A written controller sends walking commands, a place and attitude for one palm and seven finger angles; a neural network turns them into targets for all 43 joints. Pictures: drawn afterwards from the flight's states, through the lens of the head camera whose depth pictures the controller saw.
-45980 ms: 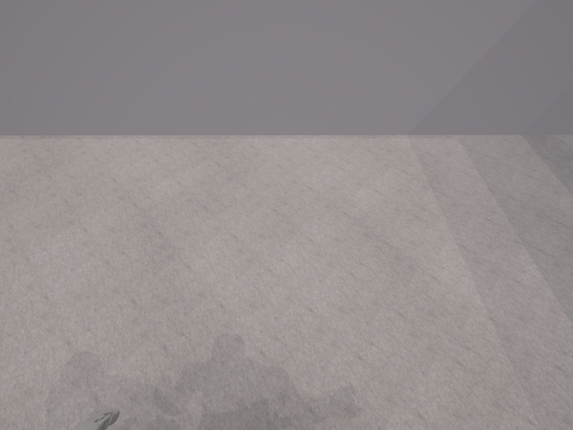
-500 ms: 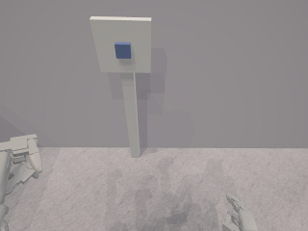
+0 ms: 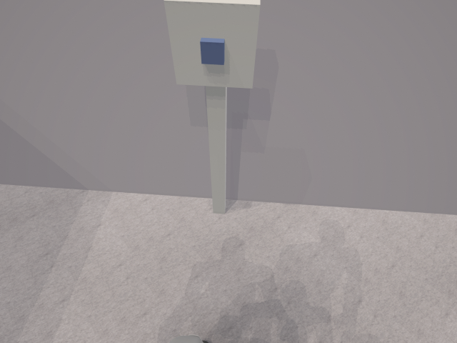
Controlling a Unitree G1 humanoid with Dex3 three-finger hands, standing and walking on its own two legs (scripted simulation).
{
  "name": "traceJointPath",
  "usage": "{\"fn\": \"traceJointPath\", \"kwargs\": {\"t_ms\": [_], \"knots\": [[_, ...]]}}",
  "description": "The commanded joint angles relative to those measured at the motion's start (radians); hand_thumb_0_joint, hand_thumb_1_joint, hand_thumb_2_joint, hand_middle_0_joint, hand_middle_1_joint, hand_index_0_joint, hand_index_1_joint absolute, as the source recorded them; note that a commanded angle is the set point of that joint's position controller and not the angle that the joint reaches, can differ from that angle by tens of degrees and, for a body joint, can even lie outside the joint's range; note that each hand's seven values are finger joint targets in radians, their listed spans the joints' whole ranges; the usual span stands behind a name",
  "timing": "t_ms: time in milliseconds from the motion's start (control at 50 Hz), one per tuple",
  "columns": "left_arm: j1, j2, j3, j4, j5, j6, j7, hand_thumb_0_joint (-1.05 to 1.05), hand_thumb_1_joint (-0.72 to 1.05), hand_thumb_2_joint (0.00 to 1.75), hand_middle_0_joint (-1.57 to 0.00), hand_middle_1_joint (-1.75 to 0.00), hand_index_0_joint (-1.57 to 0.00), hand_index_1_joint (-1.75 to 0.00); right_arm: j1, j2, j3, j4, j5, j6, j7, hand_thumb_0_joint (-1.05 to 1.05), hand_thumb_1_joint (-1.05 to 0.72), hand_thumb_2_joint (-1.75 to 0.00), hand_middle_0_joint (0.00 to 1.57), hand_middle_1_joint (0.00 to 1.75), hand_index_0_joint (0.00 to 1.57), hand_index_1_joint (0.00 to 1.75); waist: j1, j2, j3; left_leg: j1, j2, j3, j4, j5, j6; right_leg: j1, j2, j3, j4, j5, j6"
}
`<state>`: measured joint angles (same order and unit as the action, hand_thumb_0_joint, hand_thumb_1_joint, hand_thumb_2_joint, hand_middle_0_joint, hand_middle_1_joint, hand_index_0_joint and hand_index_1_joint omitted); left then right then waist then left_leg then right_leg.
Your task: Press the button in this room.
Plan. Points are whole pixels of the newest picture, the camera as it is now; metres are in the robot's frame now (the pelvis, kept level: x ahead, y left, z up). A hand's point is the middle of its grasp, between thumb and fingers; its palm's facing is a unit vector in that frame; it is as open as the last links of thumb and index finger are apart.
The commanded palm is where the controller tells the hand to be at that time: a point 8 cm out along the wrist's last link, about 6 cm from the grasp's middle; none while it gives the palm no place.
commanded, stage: let the arm hang, fingers relaxed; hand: left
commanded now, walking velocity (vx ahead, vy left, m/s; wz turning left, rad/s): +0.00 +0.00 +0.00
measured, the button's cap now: (212, 50) +0.75 +0.08 +0.12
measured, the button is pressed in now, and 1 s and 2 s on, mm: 0 0 0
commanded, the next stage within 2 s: stand and wait in 0.58 s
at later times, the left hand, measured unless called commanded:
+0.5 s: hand out of the picture +0.01 +0.15 -0.17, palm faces +0.01 -0.98 -0.18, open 7.4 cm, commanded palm none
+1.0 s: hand out of the picture +0.00 +0.14 -0.17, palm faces +0.03 -0.98 -0.19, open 7.4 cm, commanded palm none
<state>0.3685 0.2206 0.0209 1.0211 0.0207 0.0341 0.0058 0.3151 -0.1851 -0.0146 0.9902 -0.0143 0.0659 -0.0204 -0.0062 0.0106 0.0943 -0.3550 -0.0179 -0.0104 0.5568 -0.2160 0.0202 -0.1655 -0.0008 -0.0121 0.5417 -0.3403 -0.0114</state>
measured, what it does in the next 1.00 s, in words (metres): stands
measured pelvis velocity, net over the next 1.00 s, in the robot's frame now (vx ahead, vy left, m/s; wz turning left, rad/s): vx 0.02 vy -0.03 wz -0.01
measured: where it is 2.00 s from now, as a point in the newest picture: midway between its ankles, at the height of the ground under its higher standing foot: outside the picture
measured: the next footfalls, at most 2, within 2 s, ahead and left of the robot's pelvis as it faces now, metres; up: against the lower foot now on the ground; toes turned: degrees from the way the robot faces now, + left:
none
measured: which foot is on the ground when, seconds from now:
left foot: down 0.00-1.00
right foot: down 0.00-1.00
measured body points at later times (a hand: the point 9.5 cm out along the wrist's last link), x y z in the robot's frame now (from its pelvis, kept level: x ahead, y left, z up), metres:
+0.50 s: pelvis +0.01 -0.01 +0.01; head +0.02 -0.02 +0.46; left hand +0.01 +0.21 -0.15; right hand +0.00 -0.22 -0.16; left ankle +0.08 +0.10 -0.73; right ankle -0.03 -0.12 -0.73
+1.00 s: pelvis +0.02 -0.03 +0.01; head +0.04 -0.03 +0.46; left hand +0.00 +0.19 -0.15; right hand +0.01 -0.24 -0.16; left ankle +0.08 +0.10 -0.73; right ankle -0.03 -0.12 -0.73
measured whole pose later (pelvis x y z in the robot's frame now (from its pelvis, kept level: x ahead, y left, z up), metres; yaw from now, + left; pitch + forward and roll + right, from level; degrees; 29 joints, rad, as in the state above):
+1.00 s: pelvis +0.02 -0.03 +0.01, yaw +0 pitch -3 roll +0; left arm 0.29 0.12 0.02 1.16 0.01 -0.01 0.04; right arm 0.27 -0.13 -0.02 1.14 -0.01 0.03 -0.04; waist -0.02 0.02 0.08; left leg -0.25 0.02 -0.02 0.44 -0.14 -0.02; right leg -0.06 0.04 -0.02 0.42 -0.31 -0.03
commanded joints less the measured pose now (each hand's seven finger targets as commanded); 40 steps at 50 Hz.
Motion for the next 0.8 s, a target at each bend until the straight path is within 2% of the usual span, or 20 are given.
{"fn": "traceJointPath", "kwargs": {"t_ms": [0, 20, 40, 60, 80, 100, 120, 140, 160, 220, 280, 400, 460, 620, 680, 720, 780], "knots": [[-0.107, 0.110, 0.012, -0.031, -0.010, -0.033, 0.019, 0.00, 0.90, 0.90, -0.31, -0.42, -0.31, -0.42, 0.047, -0.081, -0.038, -0.003, -0.003, -0.031, -0.005, 0.00, -0.90, -0.90, 0.20, 0.30, 0.20, 0.30, -0.060, -0.080, 0.023, 0.256, 0.045, -0.042, 0.006, -0.002, 0.002, -0.326, -0.151, 0.158, -0.301, -0.172, -0.105], [-0.087, 0.103, 0.009, -0.011, -0.012, -0.035, 0.019, 0.00, 0.90, 0.90, -0.27, -0.38, -0.27, -0.38, 0.064, -0.071, -0.031, 0.015, -0.003, -0.039, -0.007, 0.00, -0.90, -0.90, 0.20, 0.30, 0.20, 0.30, -0.058, -0.047, 0.005, 0.253, 0.067, -0.061, -0.060, 0.044, 0.010, -0.273, -0.120, 0.113, -0.251, -0.079, -0.082], [-0.058, 0.087, 0.006, 0.009, -0.015, -0.037, 0.020, 0.00, 0.90, 0.90, -0.24, -0.34, -0.24, -0.34, 0.059, -0.087, -0.029, 0.023, -0.002, -0.047, -0.011, 0.00, -0.90, -0.90, 0.20, 0.30, 0.20, 0.30, -0.042, -0.008, -0.001, 0.228, 0.095, -0.097, -0.128, 0.067, 0.019, -0.211, -0.082, 0.072, -0.199, -0.001, -0.060], [-0.027, 0.079, 0.006, 0.029, -0.016, -0.035, 0.022, 0.00, 0.90, 0.90, -0.20, -0.30, -0.20, -0.30, 0.044, -0.108, -0.030, 0.028, -0.003, -0.052, -0.015, 0.00, -0.90, -0.90, 0.20, 0.30, 0.20, 0.30, -0.023, 0.013, -0.013, 0.185, 0.120, -0.137, -0.180, 0.039, 0.030, -0.143, -0.055, 0.054, -0.175, 0.020, -0.047], [-0.005, 0.072, 0.007, 0.045, -0.015, -0.030, 0.025, 0.00, 0.90, 0.90, -0.20, -0.30, -0.20, -0.30, 0.028, -0.121, -0.034, 0.033, -0.004, -0.052, -0.016, 0.00, -0.90, -0.90, 0.20, 0.30, 0.20, 0.30, -0.013, 0.007, 0.014, 0.137, 0.134, -0.166, -0.231, -0.070, 0.034, -0.121, -0.044, 0.047, -0.177, -0.036, -0.043], [0.008, 0.063, 0.006, 0.062, -0.011, -0.025, 0.026, 0.00, 0.90, 0.90, -0.20, -0.30, -0.20, -0.30, 0.013, -0.118, -0.034, 0.037, -0.004, -0.052, -0.015, 0.00, -0.90, -0.90, 0.20, 0.30, 0.20, 0.30, -0.003, 0.047, 0.036, 0.107, 0.135, -0.181, -0.261, -0.130, 0.036, -0.117, -0.042, 0.048, -0.169, -0.045, -0.044], [0.013, 0.058, 0.006, 0.073, -0.010, -0.022, 0.026, 0.00, 0.90, 0.90, -0.20, -0.30, -0.20, -0.30, 0.012, -0.101, -0.030, 0.047, -0.006, -0.052, -0.016, 0.00, -0.90, -0.90, 0.20, 0.30, 0.20, 0.30, 0.000, 0.059, 0.046, 0.082, 0.137, -0.190, -0.289, -0.170, 0.038, -0.097, -0.044, 0.042, -0.163, -0.034, -0.040], [0.023, 0.051, 0.005, 0.083, -0.010, -0.022, 0.026, 0.00, 0.90, 0.90, -0.20, -0.30, -0.20, -0.30, 0.007, -0.094, -0.028, 0.053, -0.006, -0.052, -0.016, 0.00, -0.90, -0.90, 0.20, 0.30, 0.20, 0.30, 0.005, 0.070, 0.054, 0.071, 0.134, -0.188, -0.304, -0.182, 0.038, -0.085, -0.045, 0.040, -0.163, -0.021, -0.038], [0.030, 0.047, 0.004, 0.090, -0.010, -0.024, 0.026, 0.00, 0.90, 0.90, -0.20, -0.30, -0.20, -0.30, 0.007, -0.088, -0.028, 0.057, -0.006, -0.052, -0.017, 0.00, -0.90, -0.90, 0.20, 0.30, 0.20, 0.30, 0.007, 0.052, 0.044, 0.074, 0.130, -0.182, -0.307, -0.174, 0.037, -0.074, -0.046, 0.043, -0.167, -0.010, -0.038], [0.032, 0.039, 0.005, 0.102, -0.009, -0.032, 0.028, 0.00, 0.90, 0.90, -0.20, -0.30, -0.20, -0.30, 0.015, -0.074, -0.028, 0.074, -0.005, -0.055, -0.015, 0.00, -0.90, -0.90, 0.20, 0.30, 0.20, 0.30, 0.004, 0.009, -0.018, 0.126, 0.115, -0.146, -0.279, -0.095, 0.028, -0.055, -0.060, 0.051, -0.186, 0.011, -0.037], [0.013, 0.034, 0.006, 0.104, -0.011, -0.040, 0.030, 0.00, 0.90, 0.90, -0.20, -0.30, -0.20, -0.30, 0.014, -0.065, -0.027, 0.085, -0.004, -0.058, -0.015, 0.00, -0.90, -0.90, 0.20, 0.30, 0.20, 0.30, -0.003, -0.018, -0.036, 0.172, 0.102, -0.105, -0.237, 0.016, 0.019, -0.064, -0.074, 0.058, -0.204, 0.048, -0.037], [-0.007, 0.029, 0.007, 0.107, -0.012, -0.042, 0.035, 0.00, 0.90, 0.90, -0.20, -0.30, -0.20, -0.30, 0.014, -0.048, -0.022, 0.102, -0.003, -0.057, -0.017, 0.00, -0.90, -0.90, 0.20, 0.30, 0.20, 0.30, -0.008, 0.010, 0.001, 0.184, 0.100, -0.087, -0.210, 0.092, 0.011, -0.082, -0.075, 0.064, -0.219, 0.073, -0.035], [-0.013, 0.022, 0.008, 0.112, -0.013, -0.042, 0.035, 0.00, 0.90, 0.90, -0.20, -0.30, -0.20, -0.30, 0.015, -0.041, -0.020, 0.110, -0.004, -0.055, -0.018, 0.00, -0.90, -0.90, 0.20, 0.30, 0.20, 0.30, -0.011, 0.016, 0.020, 0.174, 0.098, -0.079, -0.211, 0.071, 0.007, -0.090, -0.078, 0.068, -0.231, 0.053, -0.036], [-0.009, 0.015, 0.009, 0.115, -0.015, -0.046, 0.039, 0.00, 0.90, 0.90, -0.20, -0.30, -0.20, -0.30, 0.019, -0.035, -0.021, 0.117, -0.003, -0.054, -0.020, 0.00, -0.90, -0.90, 0.20, 0.30, 0.20, 0.30, -0.012, -0.022, 0.015, 0.188, 0.099, -0.066, -0.179, 0.111, 0.003, -0.084, -0.081, 0.077, -0.247, 0.076, -0.040], [-0.008, 0.014, 0.010, 0.117, -0.016, -0.047, 0.039, 0.00, 0.90, 0.90, -0.20, -0.30, -0.20, -0.30, 0.023, -0.031, -0.020, 0.122, -0.002, -0.054, -0.021, 0.00, -0.90, -0.90, 0.20, 0.30, 0.20, 0.30, -0.012, -0.007, 0.010, 0.191, 0.100, -0.061, -0.172, 0.128, 0.002, -0.074, -0.083, 0.076, -0.245, 0.093, -0.041], [-0.003, 0.012, 0.009, 0.117, -0.017, -0.048, 0.041, 0.00, 0.90, 0.90, -0.20, -0.30, -0.20, -0.30, 0.020, -0.030, -0.020, 0.123, -0.001, -0.053, -0.021, 0.00, -0.90, -0.90, 0.20, 0.30, 0.20, 0.30, -0.012, -0.022, 0.023, 0.187, 0.100, -0.059, -0.165, 0.123, 0.001, -0.081, -0.087, 0.080, -0.257, 0.087, -0.041], [-0.002, 0.012, 0.010, 0.119, -0.018, -0.049, 0.041, 0.00, 0.90, 0.90, -0.20, -0.30, -0.20, -0.30, 0.026, -0.031, -0.018, 0.128, -0.002, -0.055, -0.023, 0.00, -0.90, -0.90, 0.20, 0.30, 0.20, 0.30, -0.012, -0.009, 0.004, 0.194, 0.103, -0.060, -0.163, 0.148, 0.002, -0.060, -0.085, 0.078, -0.248, 0.119, -0.042]]}}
